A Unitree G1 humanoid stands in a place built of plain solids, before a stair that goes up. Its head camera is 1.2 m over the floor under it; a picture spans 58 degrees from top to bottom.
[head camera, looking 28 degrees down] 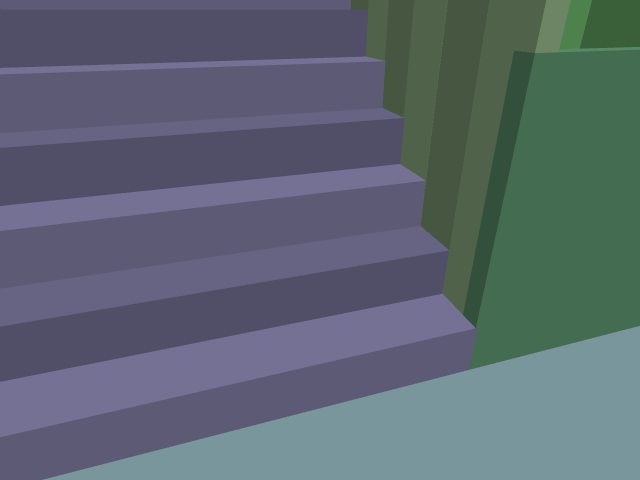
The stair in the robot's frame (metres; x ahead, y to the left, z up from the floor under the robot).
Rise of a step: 0.20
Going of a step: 0.22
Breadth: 1.53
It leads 18 degrees to the left of straight ahead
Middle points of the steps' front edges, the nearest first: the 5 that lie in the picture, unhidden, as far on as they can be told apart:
0.98 0.18 0.20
1.19 0.24 0.40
1.40 0.31 0.60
1.61 0.38 0.80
1.82 0.44 1.00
